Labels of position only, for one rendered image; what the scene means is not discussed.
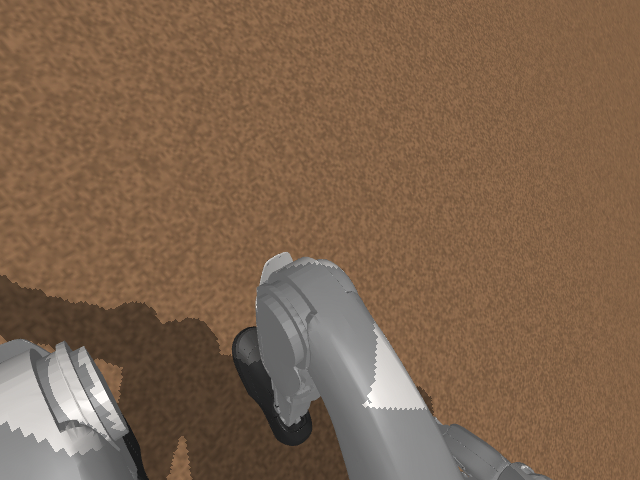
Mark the left robot foot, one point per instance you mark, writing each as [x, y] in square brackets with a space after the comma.
[134, 449]

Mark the right robot arm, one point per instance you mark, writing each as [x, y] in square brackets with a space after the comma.
[520, 471]

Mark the right robot hand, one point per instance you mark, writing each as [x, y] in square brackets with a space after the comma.
[478, 459]

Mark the right robot foot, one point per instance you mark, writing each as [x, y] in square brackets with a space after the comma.
[247, 360]

